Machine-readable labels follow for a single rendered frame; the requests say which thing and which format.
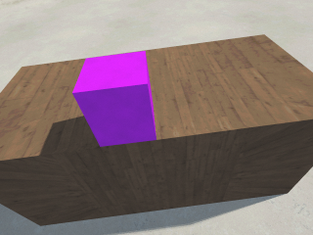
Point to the pedestal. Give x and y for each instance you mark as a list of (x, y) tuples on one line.
[(233, 119)]

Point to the carton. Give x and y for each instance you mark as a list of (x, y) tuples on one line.
[(114, 94)]

